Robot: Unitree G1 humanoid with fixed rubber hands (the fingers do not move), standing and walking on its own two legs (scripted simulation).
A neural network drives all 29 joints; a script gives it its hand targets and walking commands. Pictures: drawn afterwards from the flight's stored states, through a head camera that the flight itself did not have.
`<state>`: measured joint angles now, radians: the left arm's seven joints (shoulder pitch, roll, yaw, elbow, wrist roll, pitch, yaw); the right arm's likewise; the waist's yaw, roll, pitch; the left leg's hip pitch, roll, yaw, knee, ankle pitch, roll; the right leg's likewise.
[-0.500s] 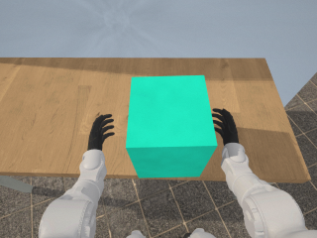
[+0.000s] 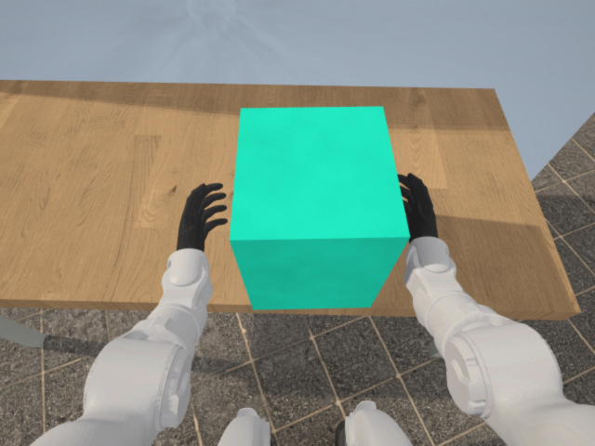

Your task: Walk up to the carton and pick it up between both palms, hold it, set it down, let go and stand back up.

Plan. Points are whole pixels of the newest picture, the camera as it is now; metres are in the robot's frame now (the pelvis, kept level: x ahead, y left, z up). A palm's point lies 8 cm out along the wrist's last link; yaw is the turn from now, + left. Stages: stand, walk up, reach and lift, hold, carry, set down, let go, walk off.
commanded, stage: reach and lift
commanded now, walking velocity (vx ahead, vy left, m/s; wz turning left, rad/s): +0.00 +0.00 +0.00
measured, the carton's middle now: (311, 217) +0.44 -0.01 -0.02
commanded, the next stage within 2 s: none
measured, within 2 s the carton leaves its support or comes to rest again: neither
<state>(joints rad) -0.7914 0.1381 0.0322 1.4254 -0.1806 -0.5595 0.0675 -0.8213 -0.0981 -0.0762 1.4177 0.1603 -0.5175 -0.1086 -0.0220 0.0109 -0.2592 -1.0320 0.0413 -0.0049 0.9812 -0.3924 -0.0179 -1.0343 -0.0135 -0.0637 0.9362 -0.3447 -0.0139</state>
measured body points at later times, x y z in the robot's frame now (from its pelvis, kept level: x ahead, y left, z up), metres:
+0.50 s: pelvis +0.02 +0.01 +0.01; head +0.12 +0.01 +0.45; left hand +0.45 +0.14 +0.01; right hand +0.42 -0.15 +0.01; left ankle +0.03 +0.13 -0.67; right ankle +0.04 -0.11 -0.67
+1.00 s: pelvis +0.03 +0.01 +0.02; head +0.13 +0.01 +0.46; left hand +0.43 +0.15 +0.01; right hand +0.41 -0.14 +0.01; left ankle +0.03 +0.13 -0.67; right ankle +0.04 -0.11 -0.67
